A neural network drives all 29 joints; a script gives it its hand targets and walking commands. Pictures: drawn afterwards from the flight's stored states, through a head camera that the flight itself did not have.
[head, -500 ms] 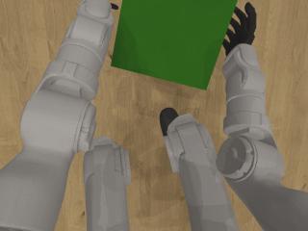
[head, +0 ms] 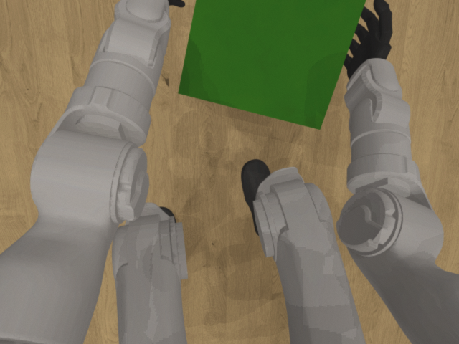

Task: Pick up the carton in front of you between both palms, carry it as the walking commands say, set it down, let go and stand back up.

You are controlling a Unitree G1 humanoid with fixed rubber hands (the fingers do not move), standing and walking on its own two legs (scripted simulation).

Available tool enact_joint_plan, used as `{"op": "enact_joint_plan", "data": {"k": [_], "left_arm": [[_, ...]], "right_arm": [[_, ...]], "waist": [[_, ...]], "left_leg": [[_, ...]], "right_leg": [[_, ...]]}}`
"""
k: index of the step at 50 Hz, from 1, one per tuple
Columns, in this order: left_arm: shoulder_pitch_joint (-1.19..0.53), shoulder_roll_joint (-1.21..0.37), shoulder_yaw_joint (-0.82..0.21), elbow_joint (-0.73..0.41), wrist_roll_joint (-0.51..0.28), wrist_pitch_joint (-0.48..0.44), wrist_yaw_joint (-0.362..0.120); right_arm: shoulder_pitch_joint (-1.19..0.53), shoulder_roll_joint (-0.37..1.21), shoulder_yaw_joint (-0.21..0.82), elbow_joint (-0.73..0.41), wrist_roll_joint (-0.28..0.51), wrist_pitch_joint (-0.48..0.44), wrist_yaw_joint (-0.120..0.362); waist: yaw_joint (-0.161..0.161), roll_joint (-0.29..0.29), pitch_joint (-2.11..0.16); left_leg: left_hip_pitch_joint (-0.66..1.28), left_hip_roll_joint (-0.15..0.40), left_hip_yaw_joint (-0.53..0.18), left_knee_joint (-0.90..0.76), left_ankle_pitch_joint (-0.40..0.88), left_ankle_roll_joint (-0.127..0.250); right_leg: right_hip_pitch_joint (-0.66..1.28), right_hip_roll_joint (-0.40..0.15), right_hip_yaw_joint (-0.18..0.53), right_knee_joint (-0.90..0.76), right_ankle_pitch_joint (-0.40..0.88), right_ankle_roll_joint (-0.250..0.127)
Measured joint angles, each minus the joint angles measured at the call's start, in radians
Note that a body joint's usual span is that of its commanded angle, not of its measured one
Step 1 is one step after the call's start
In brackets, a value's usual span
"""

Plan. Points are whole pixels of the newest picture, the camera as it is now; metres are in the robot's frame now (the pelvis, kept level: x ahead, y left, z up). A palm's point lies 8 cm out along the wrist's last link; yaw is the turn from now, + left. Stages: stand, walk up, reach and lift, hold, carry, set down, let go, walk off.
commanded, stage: set down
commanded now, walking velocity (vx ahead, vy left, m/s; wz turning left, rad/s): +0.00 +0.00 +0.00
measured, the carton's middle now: (252, 46) +0.51 -0.14 -0.26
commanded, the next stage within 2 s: let go in 1.78 s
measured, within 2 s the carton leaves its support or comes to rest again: rests again in 0.12 s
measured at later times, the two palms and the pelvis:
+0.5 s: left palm out of the picture +0.57 +0.01 -0.20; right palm (356, 62) +0.45 -0.27 -0.18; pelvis +0.01 +0.00 -0.01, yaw -2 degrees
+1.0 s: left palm out of the picture +0.59 +0.02 -0.12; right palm (397, 73) +0.42 -0.30 -0.13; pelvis -0.02 -0.01 +0.01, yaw -2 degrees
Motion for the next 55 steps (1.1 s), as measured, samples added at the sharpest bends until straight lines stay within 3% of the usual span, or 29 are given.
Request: {"op": "enact_joint_plan", "data": {"k": [14, 23, 28, 34, 38, 42, 50, 55], "left_arm": [[0.027, 0.004, 0.027, -0.021, 0.035, -0.027, -0.04], [0.036, 0.024, -0.037, -0.028, 0.001, -0.039, -0.04], [0.05, 0.072, -0.116, -0.045, -0.058, -0.068, -0.026], [0.056, 0.18, -0.235, -0.071, -0.199, -0.07, 0.005], [0.039, 0.216, -0.273, -0.109, -0.249, -0.064, 0.0], [0.006, 0.23, -0.279, -0.138, -0.253, -0.04, -0.004], [-0.01, 0.235, -0.214, -0.133, -0.228, 0.033, -0.011], [0.017, 0.235, -0.145, -0.071, -0.211, 0.038, -0.037]], "right_arm": [[-0.019, -0.022, -0.007, 0.063, -0.019, -0.022, 0.024], [-0.02, -0.028, -0.008, 0.123, 0.007, -0.063, 0.026], [-0.013, -0.041, 0.051, 0.222, 0.069, -0.131, 0.007], [0.009, -0.118, 0.175, 0.274, 0.242, -0.198, -0.047], [0.011, -0.162, 0.269, 0.25, 0.348, -0.205, -0.059], [0.003, -0.152, 0.32, 0.189, 0.401, -0.181, -0.081], [0.039, -0.067, 0.345, 0.003, 0.373, -0.089, -0.153], [0.09, -0.047, 0.356, -0.048, 0.336, -0.048, -0.16]], "waist": [[0.008, -0.011, -0.008], [-0.001, -0.023, -0.009], [-0.011, -0.041, 0.012], [-0.013, -0.056, 0.083], [-0.007, -0.06, 0.119], [-0.008, -0.061, 0.129], [-0.023, -0.019, 0.088], [-0.034, 0.011, 0.018]], "left_leg": [[-0.017, 0.025, 0.003, 0.023, -0.021, 0.013], [-0.026, 0.043, 0.004, 0.031, -0.033, 0.019], [-0.024, 0.057, -0.003, 0.034, -0.03, 0.014], [-0.009, 0.072, -0.004, 0.035, -0.009, 0.009], [-0.003, 0.082, -0.004, 0.042, 0.009, 0.005], [0.007, 0.091, -0.009, 0.043, 0.025, -0.001], [0.095, 0.122, 0.01, -0.035, 0.033, 0.01], [0.158, 0.134, 0.022, -0.109, 0.026, 0.019]], "right_leg": [[-0.015, -0.006, -0.014, 0.019, -0.019, -0.006], [-0.023, -0.01, -0.024, 0.025, -0.031, -0.008], [-0.02, -0.012, -0.039, 0.023, -0.024, -0.016], [-0.006, -0.029, -0.059, 0.024, 0.003, -0.041], [-0.002, -0.04, -0.071, 0.029, 0.026, -0.06], [0.007, -0.038, -0.08, 0.025, 0.049, -0.07], [0.08, -0.01, -0.065, -0.054, 0.074, -0.067], [0.134, 0.003, -0.054, -0.125, 0.072, -0.064]]}}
